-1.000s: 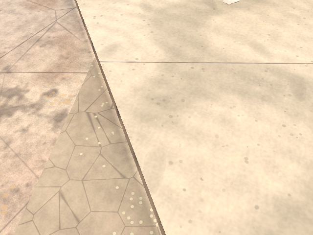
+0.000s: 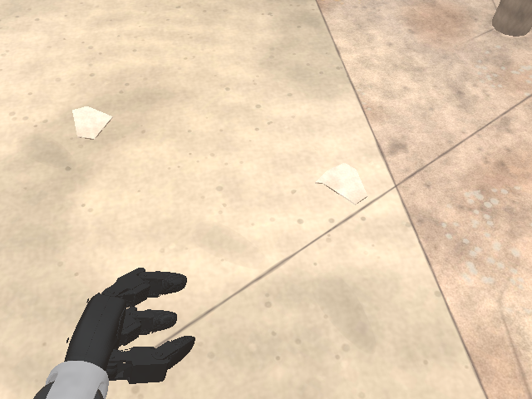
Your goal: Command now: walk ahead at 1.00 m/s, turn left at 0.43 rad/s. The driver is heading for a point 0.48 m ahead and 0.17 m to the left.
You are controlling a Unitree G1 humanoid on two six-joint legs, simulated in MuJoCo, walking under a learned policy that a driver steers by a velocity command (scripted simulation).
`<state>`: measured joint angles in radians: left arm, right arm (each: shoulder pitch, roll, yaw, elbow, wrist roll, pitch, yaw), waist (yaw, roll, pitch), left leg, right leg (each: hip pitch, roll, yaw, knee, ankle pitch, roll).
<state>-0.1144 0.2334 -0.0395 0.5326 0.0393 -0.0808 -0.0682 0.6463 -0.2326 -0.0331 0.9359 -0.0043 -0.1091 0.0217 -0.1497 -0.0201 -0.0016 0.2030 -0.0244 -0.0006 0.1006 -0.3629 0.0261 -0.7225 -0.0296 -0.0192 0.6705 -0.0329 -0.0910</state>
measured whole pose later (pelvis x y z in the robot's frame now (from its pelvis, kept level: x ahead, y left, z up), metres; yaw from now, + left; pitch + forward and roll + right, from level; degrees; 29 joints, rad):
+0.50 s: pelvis +0.48 +0.05 -0.02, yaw +20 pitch +1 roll -2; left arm 0.42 0.26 0.02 0.88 -0.01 -0.10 0.01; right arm 0.04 -0.29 -0.02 0.67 -0.03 -0.06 0.05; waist 0.05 0.04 0.08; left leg -0.58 -0.07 0.08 0.65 -0.06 0.15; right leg -0.01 -0.02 -0.12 1.02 -0.50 0.04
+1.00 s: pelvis +0.69 +0.04 +0.00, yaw +24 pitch +1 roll +1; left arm 0.14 0.21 0.02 0.77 0.02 -0.02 0.01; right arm 0.18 -0.24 -0.02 0.82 -0.02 -0.01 -0.01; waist -0.02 0.01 -0.01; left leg -0.26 -0.04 -0.03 0.59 -0.35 0.01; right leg -0.41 -0.01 0.02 0.58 -0.19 0.01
